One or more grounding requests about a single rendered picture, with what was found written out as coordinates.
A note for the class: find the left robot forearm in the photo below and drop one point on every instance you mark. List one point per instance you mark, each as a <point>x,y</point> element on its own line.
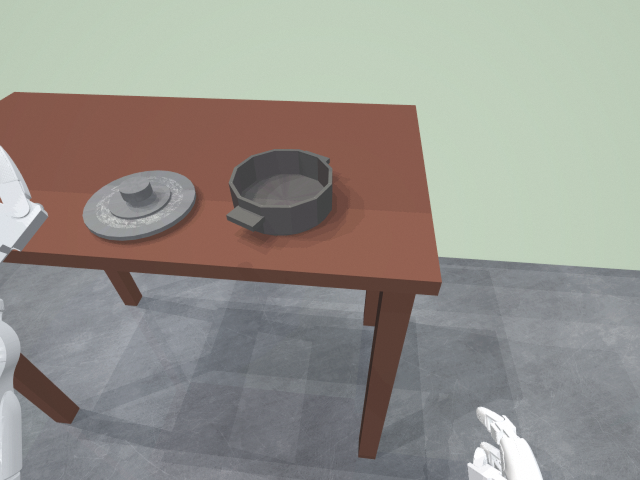
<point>10,409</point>

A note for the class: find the right robot hand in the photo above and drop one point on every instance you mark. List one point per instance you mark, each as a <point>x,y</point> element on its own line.
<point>515,459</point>

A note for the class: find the knob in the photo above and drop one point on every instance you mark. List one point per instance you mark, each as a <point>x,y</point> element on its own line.
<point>135,189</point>

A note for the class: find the pot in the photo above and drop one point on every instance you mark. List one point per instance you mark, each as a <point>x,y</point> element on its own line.
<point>281,191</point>

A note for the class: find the left robot hand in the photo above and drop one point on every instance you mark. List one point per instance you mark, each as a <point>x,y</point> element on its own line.
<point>20,218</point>

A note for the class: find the table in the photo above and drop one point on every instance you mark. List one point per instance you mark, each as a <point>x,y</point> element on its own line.
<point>379,235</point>

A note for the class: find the lid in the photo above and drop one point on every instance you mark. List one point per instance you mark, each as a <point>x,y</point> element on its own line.
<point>108,216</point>

